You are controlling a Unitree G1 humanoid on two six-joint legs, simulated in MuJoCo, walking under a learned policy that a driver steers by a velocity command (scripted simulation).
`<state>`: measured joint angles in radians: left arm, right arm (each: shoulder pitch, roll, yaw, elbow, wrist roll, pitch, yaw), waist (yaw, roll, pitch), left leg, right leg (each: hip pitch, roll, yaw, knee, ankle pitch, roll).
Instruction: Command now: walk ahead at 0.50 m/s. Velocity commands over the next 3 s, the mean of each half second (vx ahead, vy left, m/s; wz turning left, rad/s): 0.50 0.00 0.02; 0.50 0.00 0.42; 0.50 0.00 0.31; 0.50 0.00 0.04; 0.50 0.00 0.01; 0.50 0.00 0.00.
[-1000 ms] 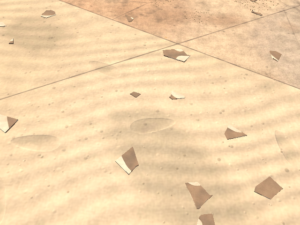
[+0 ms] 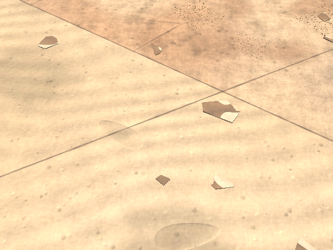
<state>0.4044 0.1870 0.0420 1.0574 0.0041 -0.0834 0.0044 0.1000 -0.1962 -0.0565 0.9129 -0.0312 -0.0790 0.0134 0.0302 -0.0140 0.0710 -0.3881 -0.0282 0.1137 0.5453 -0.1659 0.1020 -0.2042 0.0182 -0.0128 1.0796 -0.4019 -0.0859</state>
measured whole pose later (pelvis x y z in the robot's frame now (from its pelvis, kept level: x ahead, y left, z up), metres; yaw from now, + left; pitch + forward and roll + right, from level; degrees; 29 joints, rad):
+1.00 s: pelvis +0.54 -0.01 +0.00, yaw +16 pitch +1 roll -1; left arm 0.43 0.18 0.05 1.03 0.02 -0.09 0.04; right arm 0.04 -0.19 -0.05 0.85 -0.03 -0.02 0.05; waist 0.04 0.01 0.07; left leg -0.51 0.00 0.15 0.63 -0.16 0.15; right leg 0.12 -0.01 -0.34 0.33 -0.44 -0.01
